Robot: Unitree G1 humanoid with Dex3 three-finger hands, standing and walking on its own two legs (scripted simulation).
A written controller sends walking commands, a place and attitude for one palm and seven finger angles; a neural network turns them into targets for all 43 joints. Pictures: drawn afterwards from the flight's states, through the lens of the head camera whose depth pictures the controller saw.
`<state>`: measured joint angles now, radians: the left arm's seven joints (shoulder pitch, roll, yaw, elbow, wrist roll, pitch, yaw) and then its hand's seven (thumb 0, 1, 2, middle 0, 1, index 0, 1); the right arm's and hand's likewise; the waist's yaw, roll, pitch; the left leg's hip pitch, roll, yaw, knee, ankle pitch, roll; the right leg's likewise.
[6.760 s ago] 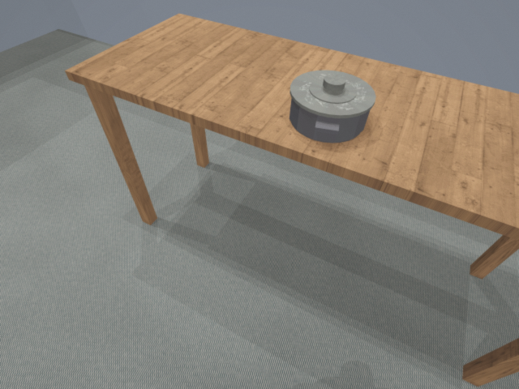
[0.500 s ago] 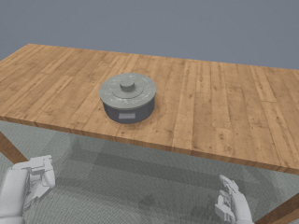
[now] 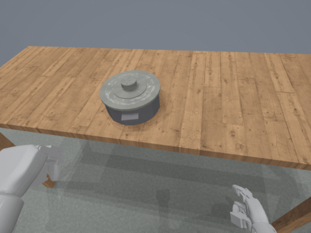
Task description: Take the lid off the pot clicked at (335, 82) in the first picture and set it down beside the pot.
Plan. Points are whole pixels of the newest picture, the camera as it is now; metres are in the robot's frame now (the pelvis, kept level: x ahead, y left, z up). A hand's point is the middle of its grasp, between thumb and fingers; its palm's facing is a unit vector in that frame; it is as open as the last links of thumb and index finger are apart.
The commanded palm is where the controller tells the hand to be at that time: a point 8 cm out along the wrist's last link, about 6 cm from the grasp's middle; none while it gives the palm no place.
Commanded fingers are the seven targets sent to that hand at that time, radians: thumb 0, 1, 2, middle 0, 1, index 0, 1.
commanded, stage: reach forward and open the fingers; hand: left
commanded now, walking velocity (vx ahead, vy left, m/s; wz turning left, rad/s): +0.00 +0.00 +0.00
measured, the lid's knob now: (128, 82) +0.53 +0.16 +0.11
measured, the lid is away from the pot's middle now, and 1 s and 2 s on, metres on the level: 0.00 0.00 0.00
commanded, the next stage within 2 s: move the open hand above the knob in 0.88 s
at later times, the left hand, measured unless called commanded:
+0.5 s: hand (38, 158) +0.21 +0.27 +0.15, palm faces -0.17 +0.01 -0.99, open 6.9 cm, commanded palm +0.19 +0.26 +0.21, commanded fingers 0.00 -0.26 1.46 -0.86 -0.19 -0.86 -0.19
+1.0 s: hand (43, 133) +0.26 +0.28 +0.17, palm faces -0.13 +0.02 -0.99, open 10.3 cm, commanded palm +0.24 +0.27 +0.24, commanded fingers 0.00 -0.36 1.51 -0.83 -0.08 -0.83 -0.08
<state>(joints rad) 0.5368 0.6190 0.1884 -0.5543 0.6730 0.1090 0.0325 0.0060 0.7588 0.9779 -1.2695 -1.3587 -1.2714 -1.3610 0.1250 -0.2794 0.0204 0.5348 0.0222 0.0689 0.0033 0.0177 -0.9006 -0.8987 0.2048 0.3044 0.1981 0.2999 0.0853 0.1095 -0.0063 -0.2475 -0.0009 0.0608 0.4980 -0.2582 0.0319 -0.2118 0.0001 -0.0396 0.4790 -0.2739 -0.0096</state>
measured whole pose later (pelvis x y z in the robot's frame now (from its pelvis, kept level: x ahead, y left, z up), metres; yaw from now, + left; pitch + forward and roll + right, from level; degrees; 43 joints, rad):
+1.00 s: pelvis -0.04 +0.02 +0.00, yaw +2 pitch -1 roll +0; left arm -0.20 0.73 0.03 -0.11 0.74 0.04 -0.41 0.00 -0.34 1.50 -0.84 -0.08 -0.84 -0.09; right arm 0.11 -0.28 0.04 0.55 0.06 0.07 0.02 0.02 -0.90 -0.90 0.20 0.30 0.20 0.30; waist 0.05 0.12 0.03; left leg -0.24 -0.05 0.03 0.42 -0.16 0.06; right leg -0.20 -0.04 -0.07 0.43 -0.20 0.01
